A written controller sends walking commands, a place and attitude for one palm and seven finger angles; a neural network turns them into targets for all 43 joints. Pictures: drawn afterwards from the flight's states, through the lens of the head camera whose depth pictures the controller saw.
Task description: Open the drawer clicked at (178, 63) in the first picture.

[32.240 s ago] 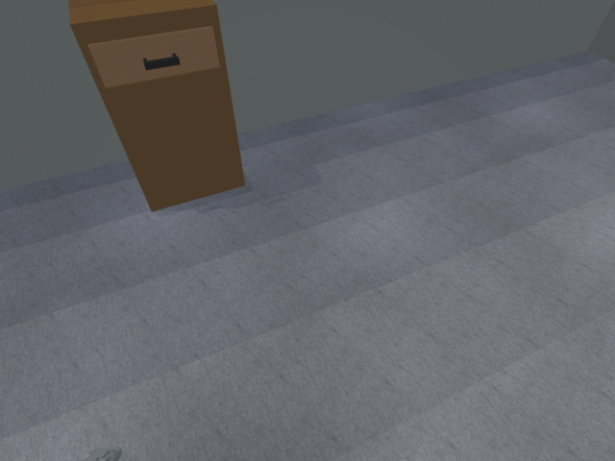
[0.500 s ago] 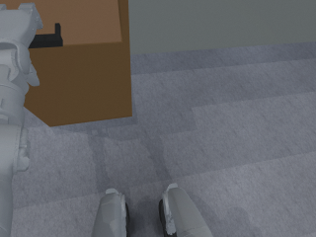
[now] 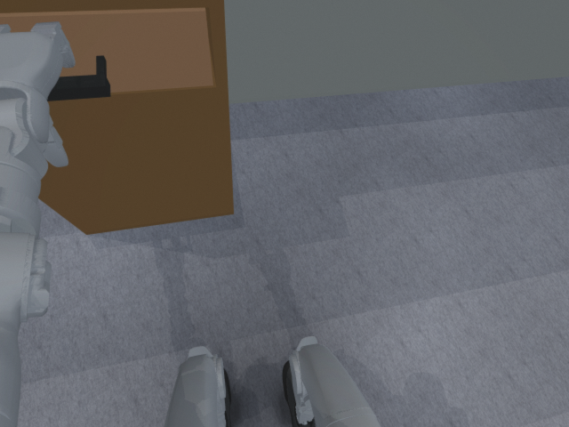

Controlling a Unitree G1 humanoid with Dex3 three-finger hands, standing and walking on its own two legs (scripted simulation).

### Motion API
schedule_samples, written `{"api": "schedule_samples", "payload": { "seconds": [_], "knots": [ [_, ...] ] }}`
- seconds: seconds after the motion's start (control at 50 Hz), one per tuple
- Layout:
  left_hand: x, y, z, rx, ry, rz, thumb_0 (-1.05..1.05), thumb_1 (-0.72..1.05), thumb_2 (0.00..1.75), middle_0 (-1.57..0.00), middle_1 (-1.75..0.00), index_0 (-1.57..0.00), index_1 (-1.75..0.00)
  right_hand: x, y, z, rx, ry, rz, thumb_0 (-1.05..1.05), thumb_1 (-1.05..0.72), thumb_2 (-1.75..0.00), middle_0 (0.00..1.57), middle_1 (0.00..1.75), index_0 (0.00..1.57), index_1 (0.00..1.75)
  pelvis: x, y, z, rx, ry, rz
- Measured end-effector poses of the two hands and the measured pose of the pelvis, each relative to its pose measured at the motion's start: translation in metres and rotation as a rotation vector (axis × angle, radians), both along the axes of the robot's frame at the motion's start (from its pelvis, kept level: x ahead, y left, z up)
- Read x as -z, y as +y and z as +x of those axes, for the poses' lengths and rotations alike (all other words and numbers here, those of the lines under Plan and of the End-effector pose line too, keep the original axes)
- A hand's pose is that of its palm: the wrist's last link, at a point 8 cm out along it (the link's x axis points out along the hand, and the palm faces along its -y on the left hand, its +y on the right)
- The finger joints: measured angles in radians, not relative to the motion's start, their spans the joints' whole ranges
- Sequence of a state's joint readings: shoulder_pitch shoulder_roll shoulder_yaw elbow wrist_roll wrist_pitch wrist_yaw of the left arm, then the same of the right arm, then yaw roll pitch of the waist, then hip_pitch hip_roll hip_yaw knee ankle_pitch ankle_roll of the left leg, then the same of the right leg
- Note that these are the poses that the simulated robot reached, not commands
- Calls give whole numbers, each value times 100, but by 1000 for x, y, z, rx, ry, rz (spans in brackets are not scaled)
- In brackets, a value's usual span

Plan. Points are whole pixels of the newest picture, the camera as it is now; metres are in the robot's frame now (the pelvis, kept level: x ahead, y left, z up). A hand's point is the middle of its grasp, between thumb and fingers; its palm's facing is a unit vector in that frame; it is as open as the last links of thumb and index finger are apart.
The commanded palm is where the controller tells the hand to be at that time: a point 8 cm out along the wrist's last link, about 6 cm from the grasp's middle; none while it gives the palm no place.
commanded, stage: lift the hand off the handle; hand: left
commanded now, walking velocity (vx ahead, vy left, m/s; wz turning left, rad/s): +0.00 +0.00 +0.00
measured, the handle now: (63, 76) +0.61 +0.24 +0.02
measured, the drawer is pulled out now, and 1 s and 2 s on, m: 0.00 0.00 0.00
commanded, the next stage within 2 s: draw the hand back to the body in 1.90 s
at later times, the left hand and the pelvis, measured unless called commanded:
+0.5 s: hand (39, 91) +0.56 +0.25 +0.04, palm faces -0.10 -0.06 -0.99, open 13.2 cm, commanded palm +0.57 +0.23 +0.12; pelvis +0.05 +0.01 +0.04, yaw +0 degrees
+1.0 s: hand (11, 59) +0.56 +0.26 +0.10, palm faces -0.09 -0.03 -1.00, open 13.5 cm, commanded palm +0.56 +0.24 +0.16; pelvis +0.07 +0.01 +0.07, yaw +1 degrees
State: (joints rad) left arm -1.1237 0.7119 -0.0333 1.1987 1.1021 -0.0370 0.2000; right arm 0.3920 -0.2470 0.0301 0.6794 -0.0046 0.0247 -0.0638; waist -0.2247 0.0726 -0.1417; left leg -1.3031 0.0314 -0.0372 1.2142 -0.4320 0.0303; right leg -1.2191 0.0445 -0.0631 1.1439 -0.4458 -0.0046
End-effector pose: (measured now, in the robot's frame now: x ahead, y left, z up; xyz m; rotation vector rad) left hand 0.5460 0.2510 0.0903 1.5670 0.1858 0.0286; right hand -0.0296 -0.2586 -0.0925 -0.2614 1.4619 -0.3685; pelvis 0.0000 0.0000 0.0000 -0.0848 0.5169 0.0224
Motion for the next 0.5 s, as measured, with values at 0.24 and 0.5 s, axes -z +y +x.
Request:
{"api": "schedule_samples", "payload": {
  "seconds": [0.24,0.5],
  "knots": [
    [-2,4,2,24,-1,-43,0,-49,30,-33,-123,-39,-121,-23,1,13,9,45,6,1,-91,-90,21,30,21,30,-24,4,26,4,-17,2],
    [-9,4,2,19,0,-58,0,-49,30,-33,-120,-44,-122,-39,-3,56,-8,13,2,1,-91,-90,20,29,20,30,-44,9,52,2,-47,7]
  ]
}}
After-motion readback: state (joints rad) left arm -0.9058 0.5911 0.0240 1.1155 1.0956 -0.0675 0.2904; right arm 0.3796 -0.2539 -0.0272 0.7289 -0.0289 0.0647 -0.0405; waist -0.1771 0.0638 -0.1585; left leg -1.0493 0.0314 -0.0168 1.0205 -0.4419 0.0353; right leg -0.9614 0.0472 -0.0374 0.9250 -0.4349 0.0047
